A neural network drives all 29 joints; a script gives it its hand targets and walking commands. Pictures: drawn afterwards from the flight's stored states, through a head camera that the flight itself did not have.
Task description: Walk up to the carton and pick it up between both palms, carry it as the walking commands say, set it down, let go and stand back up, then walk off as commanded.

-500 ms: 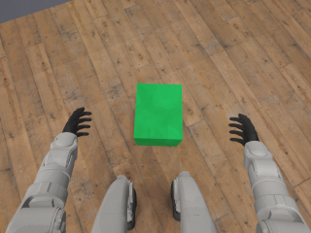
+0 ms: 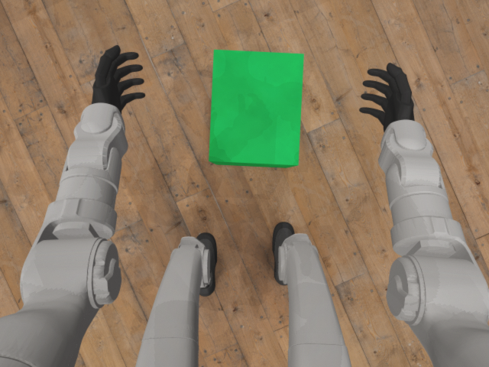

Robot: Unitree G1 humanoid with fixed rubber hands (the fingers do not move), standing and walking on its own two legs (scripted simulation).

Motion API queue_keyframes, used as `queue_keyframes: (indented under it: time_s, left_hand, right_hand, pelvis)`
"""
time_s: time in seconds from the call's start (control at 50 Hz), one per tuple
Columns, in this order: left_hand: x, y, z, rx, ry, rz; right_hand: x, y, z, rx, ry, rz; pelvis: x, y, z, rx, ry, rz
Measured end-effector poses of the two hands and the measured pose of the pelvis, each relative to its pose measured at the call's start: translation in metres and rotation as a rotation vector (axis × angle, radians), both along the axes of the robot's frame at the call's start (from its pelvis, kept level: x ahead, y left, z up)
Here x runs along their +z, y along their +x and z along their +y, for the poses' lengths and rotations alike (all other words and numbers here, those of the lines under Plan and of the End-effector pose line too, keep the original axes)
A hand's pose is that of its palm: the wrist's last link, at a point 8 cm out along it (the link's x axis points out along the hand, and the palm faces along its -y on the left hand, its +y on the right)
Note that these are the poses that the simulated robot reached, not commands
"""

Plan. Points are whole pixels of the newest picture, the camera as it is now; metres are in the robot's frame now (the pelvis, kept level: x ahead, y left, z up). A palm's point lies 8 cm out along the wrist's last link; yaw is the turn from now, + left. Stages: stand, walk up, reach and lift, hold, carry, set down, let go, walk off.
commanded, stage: reach and lift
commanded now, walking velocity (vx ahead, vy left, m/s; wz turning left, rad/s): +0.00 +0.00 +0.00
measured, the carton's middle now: (254, 116) +0.53 -0.02 -0.56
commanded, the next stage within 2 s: none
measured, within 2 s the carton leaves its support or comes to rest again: neither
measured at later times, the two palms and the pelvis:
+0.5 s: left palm (130, 96) +0.49 +0.21 -0.19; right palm (372, 106) +0.48 -0.21 -0.19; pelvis -0.01 -0.01 -0.04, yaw +2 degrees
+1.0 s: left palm (168, 121) +0.48 +0.19 -0.37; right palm (333, 126) +0.48 -0.20 -0.38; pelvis -0.08 +0.00 -0.20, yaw +2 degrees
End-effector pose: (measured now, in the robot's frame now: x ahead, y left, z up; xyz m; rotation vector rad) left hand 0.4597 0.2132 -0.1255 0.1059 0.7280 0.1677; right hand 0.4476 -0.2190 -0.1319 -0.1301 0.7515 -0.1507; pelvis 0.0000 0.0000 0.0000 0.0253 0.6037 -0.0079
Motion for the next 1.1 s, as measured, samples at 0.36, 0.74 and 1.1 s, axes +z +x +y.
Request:
queue_keyframes:
  time_s: [0.36,0.74,1.1]
  left_hand:
    - [-0.022,0.038,-0.006,0.032,-0.074,-0.057]
    - [-0.151,0.021,-0.017,-0.003,-0.031,-0.048]
    - [-0.259,0.018,-0.024,-0.008,-0.039,0.004]
  right_hand:
    - [-0.017,0.046,0.008,-0.030,0.040,-0.077]
    - [-0.155,0.025,0.015,-0.027,0.024,-0.063]
    - [-0.254,0.029,0.024,-0.036,0.010,-0.028]
  pelvis:
    - [-0.009,0.001,-0.004,0.010,0.007,0.119]
    - [-0.124,-0.052,-0.007,0.024,0.010,0.137]
    - [-0.219,-0.077,-0.002,0.028,-0.005,-0.065]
